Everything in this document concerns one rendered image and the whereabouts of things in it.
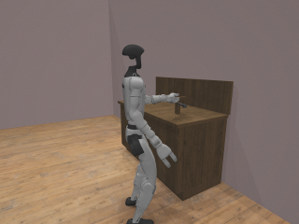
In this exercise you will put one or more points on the right robot upper arm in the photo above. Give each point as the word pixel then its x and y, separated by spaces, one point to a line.
pixel 136 85

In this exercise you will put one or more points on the left robot thigh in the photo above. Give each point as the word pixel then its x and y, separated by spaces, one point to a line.
pixel 139 168

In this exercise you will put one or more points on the robot left hand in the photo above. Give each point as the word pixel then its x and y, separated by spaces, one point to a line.
pixel 175 97

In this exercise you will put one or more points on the robot right forearm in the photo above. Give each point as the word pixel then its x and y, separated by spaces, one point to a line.
pixel 142 125

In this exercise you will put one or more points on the robot head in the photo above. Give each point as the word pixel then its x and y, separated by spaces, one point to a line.
pixel 134 52

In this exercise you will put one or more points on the tap lever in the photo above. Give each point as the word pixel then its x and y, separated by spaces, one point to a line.
pixel 184 106

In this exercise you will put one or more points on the counter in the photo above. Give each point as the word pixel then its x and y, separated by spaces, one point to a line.
pixel 195 134

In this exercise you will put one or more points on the robot right hand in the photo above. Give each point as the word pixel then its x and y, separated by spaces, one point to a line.
pixel 163 151

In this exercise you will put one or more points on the robot left forearm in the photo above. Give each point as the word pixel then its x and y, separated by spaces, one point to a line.
pixel 161 98

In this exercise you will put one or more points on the left robot upper arm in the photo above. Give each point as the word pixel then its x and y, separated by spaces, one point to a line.
pixel 147 99

